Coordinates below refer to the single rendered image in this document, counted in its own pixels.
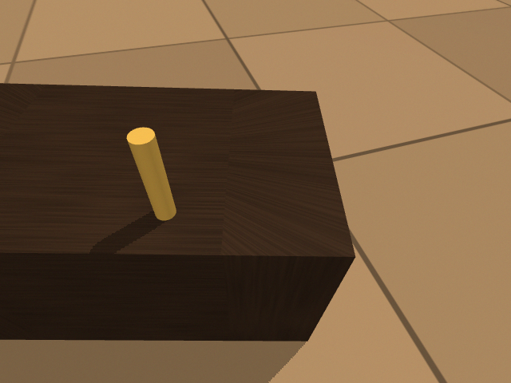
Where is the can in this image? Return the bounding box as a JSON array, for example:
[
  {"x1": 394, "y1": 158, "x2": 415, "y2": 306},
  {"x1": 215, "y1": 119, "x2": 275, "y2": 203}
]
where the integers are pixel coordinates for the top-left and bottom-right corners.
[{"x1": 127, "y1": 127, "x2": 176, "y2": 221}]

